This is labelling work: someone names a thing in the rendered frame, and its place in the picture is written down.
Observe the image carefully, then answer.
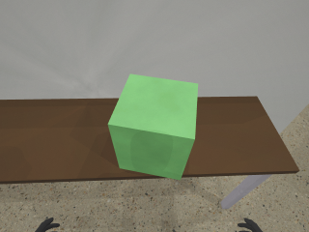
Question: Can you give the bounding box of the robot left hand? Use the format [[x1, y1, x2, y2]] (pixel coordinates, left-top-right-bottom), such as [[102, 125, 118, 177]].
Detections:
[[35, 217, 60, 232]]

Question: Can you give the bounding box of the robot right hand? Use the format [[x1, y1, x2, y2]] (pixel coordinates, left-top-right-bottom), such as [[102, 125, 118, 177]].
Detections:
[[238, 218, 263, 232]]

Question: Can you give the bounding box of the carton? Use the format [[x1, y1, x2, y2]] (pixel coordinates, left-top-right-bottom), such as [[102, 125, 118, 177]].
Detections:
[[107, 73, 198, 180]]

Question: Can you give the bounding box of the table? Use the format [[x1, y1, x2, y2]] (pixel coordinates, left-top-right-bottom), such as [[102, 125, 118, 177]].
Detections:
[[0, 96, 300, 210]]

